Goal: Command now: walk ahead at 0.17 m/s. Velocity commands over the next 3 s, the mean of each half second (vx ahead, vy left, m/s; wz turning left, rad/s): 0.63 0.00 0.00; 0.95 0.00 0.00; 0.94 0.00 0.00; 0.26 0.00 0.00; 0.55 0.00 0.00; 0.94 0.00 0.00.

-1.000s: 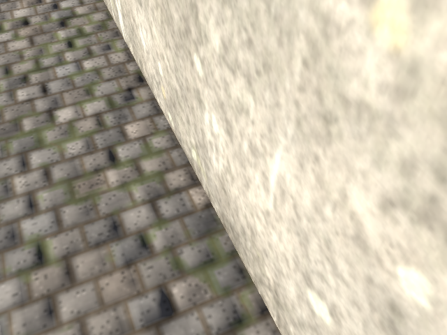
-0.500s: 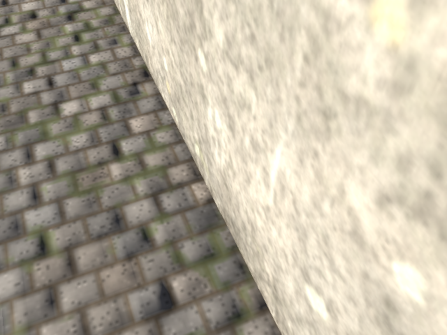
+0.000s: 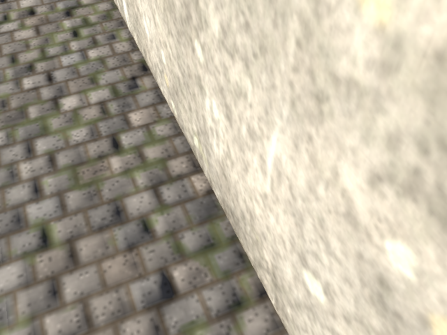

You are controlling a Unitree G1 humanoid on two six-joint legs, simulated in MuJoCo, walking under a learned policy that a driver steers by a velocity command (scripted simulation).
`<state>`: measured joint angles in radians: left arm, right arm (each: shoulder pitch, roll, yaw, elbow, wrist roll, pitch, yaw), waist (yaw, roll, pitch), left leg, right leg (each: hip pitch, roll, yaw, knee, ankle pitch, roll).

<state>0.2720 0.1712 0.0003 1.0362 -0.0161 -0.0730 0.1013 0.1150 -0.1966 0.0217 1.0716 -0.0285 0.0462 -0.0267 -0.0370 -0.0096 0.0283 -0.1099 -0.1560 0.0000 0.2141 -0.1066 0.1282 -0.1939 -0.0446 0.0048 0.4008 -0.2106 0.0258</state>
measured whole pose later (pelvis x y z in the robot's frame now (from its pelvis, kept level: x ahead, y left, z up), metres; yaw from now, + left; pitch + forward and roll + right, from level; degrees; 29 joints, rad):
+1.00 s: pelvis +0.04 +0.01 +0.00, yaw +1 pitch +2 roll +0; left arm 0.10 0.17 -0.04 0.87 -0.05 -0.11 0.09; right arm 0.05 -0.19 0.04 0.91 -0.01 -0.04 -0.01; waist -0.04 -0.01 -0.01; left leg 0.00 -0.14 -0.05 0.03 -0.06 0.13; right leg -0.08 -0.03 0.00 0.23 -0.18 0.03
